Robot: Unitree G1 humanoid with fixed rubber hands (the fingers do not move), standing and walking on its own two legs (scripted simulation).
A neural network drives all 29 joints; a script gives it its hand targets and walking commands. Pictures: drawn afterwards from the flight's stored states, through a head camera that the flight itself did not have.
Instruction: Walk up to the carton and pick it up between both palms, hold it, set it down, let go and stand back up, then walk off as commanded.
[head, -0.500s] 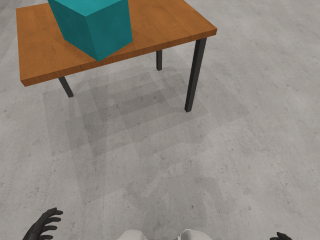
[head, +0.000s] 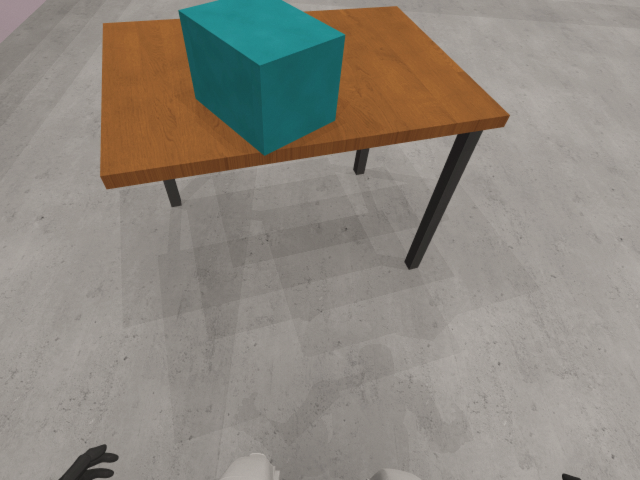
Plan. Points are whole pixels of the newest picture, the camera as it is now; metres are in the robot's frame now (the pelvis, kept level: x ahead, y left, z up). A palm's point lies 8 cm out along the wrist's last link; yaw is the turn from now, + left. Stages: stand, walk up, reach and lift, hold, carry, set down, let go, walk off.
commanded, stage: walk up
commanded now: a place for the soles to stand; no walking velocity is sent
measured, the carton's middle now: (263, 69) +0.86 +0.12 +0.04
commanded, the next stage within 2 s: none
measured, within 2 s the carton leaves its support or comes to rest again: neither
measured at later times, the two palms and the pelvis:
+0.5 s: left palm (135, 433) +0.19 +0.24 -0.08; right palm (591, 391) +0.24 -0.39 -0.08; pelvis +0.13 -0.08 +0.00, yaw +8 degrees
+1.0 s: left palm (138, 394) +0.24 +0.25 -0.09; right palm (544, 317) +0.36 -0.37 -0.09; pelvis +0.22 -0.07 -0.01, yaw +10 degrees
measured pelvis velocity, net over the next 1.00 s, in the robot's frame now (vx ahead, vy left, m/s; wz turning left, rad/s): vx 0.22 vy -0.07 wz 0.17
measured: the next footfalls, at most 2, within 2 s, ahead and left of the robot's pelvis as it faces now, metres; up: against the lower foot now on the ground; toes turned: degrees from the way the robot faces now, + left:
right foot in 0.44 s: +0.20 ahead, -0.15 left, +0.00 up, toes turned +0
left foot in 1.00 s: +0.32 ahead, +0.06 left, +0.00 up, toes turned +9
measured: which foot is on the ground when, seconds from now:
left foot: down 0.00-0.44, up 0.46-0.98, down 1.00-1.00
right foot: up 0.00-0.42, down 0.44-1.00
